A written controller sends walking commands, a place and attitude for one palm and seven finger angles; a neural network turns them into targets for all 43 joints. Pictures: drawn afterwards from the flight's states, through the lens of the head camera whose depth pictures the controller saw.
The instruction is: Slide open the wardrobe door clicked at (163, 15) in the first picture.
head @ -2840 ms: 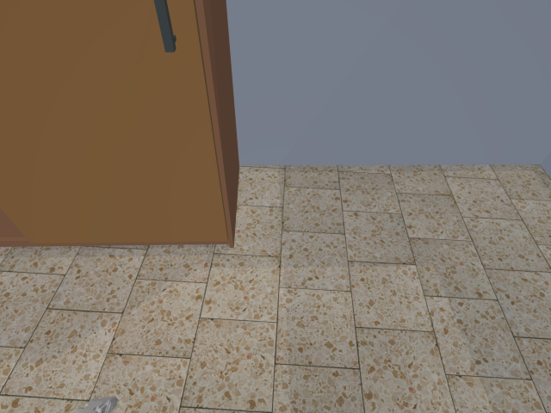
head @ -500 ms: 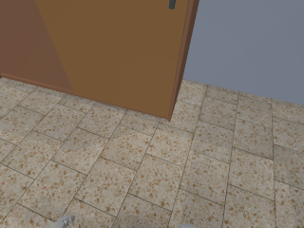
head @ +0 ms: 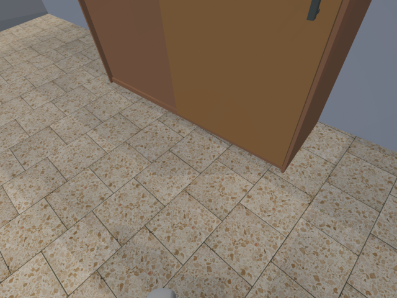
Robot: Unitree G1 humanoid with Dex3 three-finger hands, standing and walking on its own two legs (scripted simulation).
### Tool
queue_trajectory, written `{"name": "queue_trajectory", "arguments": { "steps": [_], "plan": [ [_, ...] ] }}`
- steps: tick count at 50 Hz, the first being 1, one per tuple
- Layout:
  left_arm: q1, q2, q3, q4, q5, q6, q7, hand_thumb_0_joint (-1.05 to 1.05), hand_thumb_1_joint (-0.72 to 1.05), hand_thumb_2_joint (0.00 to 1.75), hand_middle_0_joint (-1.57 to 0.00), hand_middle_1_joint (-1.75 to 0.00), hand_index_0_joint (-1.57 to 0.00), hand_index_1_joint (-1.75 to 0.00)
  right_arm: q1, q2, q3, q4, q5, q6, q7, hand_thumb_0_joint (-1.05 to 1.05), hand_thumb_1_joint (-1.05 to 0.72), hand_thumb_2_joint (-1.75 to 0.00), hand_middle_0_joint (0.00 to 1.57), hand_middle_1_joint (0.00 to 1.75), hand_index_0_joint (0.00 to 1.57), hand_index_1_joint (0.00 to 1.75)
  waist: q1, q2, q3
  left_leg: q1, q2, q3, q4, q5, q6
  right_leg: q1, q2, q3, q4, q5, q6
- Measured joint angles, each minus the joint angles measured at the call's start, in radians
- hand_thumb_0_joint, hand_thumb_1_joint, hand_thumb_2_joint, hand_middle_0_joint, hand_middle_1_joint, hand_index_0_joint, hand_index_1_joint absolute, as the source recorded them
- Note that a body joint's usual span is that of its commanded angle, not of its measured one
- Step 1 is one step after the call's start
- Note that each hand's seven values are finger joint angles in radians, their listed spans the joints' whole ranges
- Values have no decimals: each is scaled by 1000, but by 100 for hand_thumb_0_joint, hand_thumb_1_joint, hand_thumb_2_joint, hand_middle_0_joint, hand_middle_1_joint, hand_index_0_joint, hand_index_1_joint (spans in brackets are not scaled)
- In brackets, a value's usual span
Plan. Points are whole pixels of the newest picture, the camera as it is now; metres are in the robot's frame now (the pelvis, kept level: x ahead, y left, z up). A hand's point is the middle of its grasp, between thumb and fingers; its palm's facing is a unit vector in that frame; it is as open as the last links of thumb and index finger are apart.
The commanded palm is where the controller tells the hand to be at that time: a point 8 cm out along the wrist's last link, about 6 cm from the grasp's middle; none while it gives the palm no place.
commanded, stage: walk to a spot facing it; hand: right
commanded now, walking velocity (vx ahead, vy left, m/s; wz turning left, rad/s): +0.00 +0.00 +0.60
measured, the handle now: out of the picture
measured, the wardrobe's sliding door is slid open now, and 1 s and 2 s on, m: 0.00 0.00 0.00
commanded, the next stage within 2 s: turn to face it in 1.32 s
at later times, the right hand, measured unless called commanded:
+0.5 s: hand out of the picture +0.13 -0.13 -0.17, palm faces -0.24 +0.95 -0.21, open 7.4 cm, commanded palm none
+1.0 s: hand (245, 186) +0.46 -0.10 -0.17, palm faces -0.46 +0.87 -0.18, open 7.4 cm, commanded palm none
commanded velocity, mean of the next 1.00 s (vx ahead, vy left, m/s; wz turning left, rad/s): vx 0.31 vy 0.00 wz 0.54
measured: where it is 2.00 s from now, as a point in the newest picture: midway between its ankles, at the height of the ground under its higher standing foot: (181, 243)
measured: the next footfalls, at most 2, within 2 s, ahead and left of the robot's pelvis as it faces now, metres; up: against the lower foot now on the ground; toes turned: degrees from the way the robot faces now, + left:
left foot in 0.20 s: +0.00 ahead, +0.15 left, +0.00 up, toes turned +13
right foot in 0.64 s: +0.32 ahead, -0.02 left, +0.00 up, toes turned +13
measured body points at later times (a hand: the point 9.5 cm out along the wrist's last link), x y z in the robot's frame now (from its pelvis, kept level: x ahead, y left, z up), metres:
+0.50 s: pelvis +0.08 +0.05 +0.00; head +0.09 +0.06 +0.45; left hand +0.08 +0.33 -0.14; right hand +0.15 -0.18 -0.15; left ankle -0.03 +0.14 -0.74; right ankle +0.20 -0.07 -0.68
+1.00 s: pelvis +0.29 +0.03 +0.00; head +0.31 +0.01 +0.45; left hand +0.15 +0.23 -0.14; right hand +0.48 -0.15 -0.16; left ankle +0.25 +0.20 -0.63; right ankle +0.28 -0.03 -0.74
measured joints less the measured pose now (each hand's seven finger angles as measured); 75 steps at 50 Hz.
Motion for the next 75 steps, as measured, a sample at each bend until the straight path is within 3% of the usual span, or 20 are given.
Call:
{"name": "queue_trajectory", "arguments": {
  "steps": [6, 10, 12, 16, 21, 26, 32, 36, 38, 41, 46, 51, 57, 61, 63, 64, 65, 68, 70, 75],
  "plan": [
    [26, 22, 18, 35, 6, 8, -11, 0, 91, 90, -21, -30, -20, -30, -53, 42, 21, -8, 3, -7, 6, 1, -91, -90, 19, 30, 19, 30, 31, -37, 24, 100, 7, 75, -230, -69, 29, -20, -54, -81, 55, -31, 27],
    [67, 55, 29, 56, 4, 16, -21, 0, 91, 90, -21, -30, -20, -30, -68, 61, 33, -27, 0, -40, 11, 0, -91, -90, 19, 30, 19, 30, 42, -70, 0, 212, -16, 114, -466, 12, 88, -68, -107, -112, 192, -131, 65],
    [74, 72, 31, 77, 6, 42, -26, 0, 91, 90, -20, -30, -20, -30, -70, 75, 42, -27, 5, -65, -1, 0, -91, -90, 19, 30, 19, 30, 43, -96, -6, 212, -39, 118, -441, 28, 114, -146, -103, -13, 389, -239, 85],
    [58, 77, 34, 89, 13, 54, -45, 1, 91, 90, -20, -30, -20, -30, -7, 87, 47, -19, 10, -100, -23, 0, -91, -89, 20, 30, 20, 30, 20, -81, -36, 290, -56, 76, -530, 34, 121, -270, -69, 82, 608, -133, 101],
    [-11, 68, 40, 34, 13, 20, -54, 1, 91, 90, -20, -30, -20, -30, 73, 90, 56, 30, 6, -125, -24, 0, -91, -89, 20, 30, 20, 30, 16, -61, -33, 379, -64, 22, -647, 67, 122, -366, -74, 112, 560, 1, 130],
    [-85, 55, 38, 0, 9, 9, -61, 1, 91, 90, -20, -30, -20, -30, 138, 96, 60, 71, 2, -136, -27, 0, -91, -89, 20, 30, 20, 30, -15, -56, -18, 441, -75, -18, -689, 44, 108, -404, -67, 120, 452, 68, 129],
    [-148, 28, 17, -31, 3, -24, -61, 0, 91, 90, -20, -30, -20, -30, 205, 82, 49, 113, -1, -129, -35, 0, -91, -89, 20, 30, 20, 30, -61, -18, -2, 478, -61, -74, -614, -72, 70, -275, -13, 91, 167, 54, 93],
    [-164, -3, -8, -38, 9, -64, -42, 0, 91, 90, -20, -30, -20, -30, 184, 63, 29, 146, 13, -100, -27, 1, -91, -89, 20, 30, 20, 30, -61, 18, 28, 263, -61, -64, -50, -129, 99, -217, -19, 21, 224, 8, -5],
    [-136, -16, -12, -28, 7, -67, -32, 0, 91, 90, -20, -30, -20, -30, 161, 55, 20, 148, 7, -90, -16, 1, -91, -89, 20, 30, 20, 30, -49, 14, 21, 151, -47, -14, 138, -44, 102, -150, -26, -9, 175, -8, -15],
    [-71, -33, -11, 8, 4, -75, -19, 0, 91, 90, -20, -30, -20, -30, 108, 40, 6, 116, -2, -83, -5, 1, -91, -90, 20, 30, 19, 30, -37, 8, 8, 19, -10, 39, 217, 74, 92, -54, -20, -39, 67, 7, -11],
    [34, -20, 14, 71, -6, -75, -1, -1, 94, 90, -21, -30, -20, -30, 37, 35, -14, 52, -8, -73, -5, 0, -91, -90, 19, 30, 19, 30, -26, 4, -18, -140, 24, 35, 224, 220, 71, 56, 1, -102, -43, -2, -16],
    [123, -23, 15, 119, -7, -71, 1, 0, 93, 90, -20, -30, -20, -30, -15, 47, -17, 31, -11, -56, -2, 0, -92, -90, 19, 30, 19, 30, -2, 3, -24, -207, 45, 44, 171, 280, 53, 136, 21, -164, -85, -49, -11],
    [187, -47, 6, 154, 5, -61, -2, 0, 92, 90, -20, -30, -20, -30, -85, 80, 3, 20, -7, -45, 4, 0, -92, -90, 19, 30, 19, 30, 40, -15, 16, -162, 50, 125, -80, 230, 61, 216, 15, -222, -91, -125, 11],
    [200, -63, 4, 164, 7, -43, -9, 0, 91, 90, -20, -30, -20, -30, -136, 100, 19, -1, -5, -61, 3, 0, -91, -90, 19, 30, 19, 30, 59, -32, 59, -87, -1, 187, -280, 157, 98, 239, -25, -263, -21, -205, 45],
    [210, -68, 6, 165, 1, -31, -15, 0, 91, 90, -20, -30, -20, -30, -143, 103, 27, -12, -7, -87, 4, 0, -91, -90, 19, 30, 19, 30, 55, -30, 71, -11, -33, 212, -388, 184, 123, 213, -65, -274, 127, -245, 63],
    [216, -71, 6, 161, -6, -22, -21, 0, 91, 90, -20, -30, -20, -30, -141, 100, 32, -17, -8, -105, 3, 0, -91, -90, 19, 30, 19, 30, 49, -21, 68, 18, -40, 210, -416, 217, 170, 161, -89, -249, 274, -216, 69],
    [200, -68, 7, 157, -13, -11, -23, 0, 91, 90, -21, -30, -20, -30, -141, 100, 35, -20, -1, -120, -3, 0, -91, -90, 19, 30, 19, 30, 40, -22, 74, 8, -49, 202, -380, 186, 197, 80, -101, -177, 468, -242, 86],
    [107, -52, 14, 122, -18, 14, -15, 1, 91, 90, -21, -30, -20, -30, -127, 97, 42, -16, 18, -123, -27, 0, -91, -90, 20, 30, 20, 30, 32, -20, 99, 50, -73, 171, -363, 112, 200, -126, -72, 33, 841, -236, 107],
    [36, -38, 18, 83, -11, 20, -12, 1, 91, 90, -21, -30, -20, -30, -103, 93, 42, -4, 21, -112, -40, 0, -91, -89, 20, 30, 20, 30, 28, -21, 90, 90, -88, 146, -412, 124, 177, -224, -78, 99, 871, -185, 116],
    [-119, -1, 21, -12, -1, 14, -5, 0, 91, 90, -20, -30, -20, -30, -65, 81, 38, 27, 7, -98, -55, 0, -92, -89, 20, 30, 20, 30, 27, -45, 48, 139, -97, 92, -497, 152, 163, -365, -93, 172, 688, -105, 125]
  ]
}}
